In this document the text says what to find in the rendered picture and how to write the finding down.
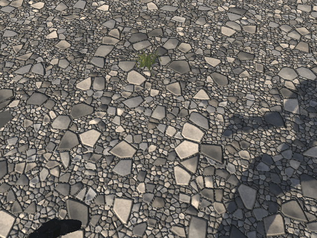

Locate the left robot hand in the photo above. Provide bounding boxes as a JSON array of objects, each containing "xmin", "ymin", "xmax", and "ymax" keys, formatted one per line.
[{"xmin": 25, "ymin": 218, "xmax": 82, "ymax": 238}]

